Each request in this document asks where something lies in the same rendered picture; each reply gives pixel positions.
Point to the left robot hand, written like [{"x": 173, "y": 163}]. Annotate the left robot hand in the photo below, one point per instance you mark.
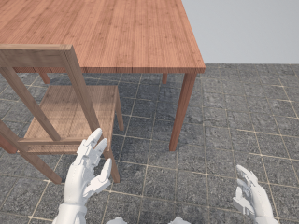
[{"x": 81, "y": 171}]

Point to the chair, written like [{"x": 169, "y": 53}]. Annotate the chair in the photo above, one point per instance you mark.
[{"x": 67, "y": 114}]

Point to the right robot hand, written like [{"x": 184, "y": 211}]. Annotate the right robot hand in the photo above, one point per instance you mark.
[{"x": 256, "y": 203}]

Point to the table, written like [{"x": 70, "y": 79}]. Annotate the table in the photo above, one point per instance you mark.
[{"x": 109, "y": 36}]

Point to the robot left forearm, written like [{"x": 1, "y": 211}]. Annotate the robot left forearm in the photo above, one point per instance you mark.
[{"x": 71, "y": 213}]

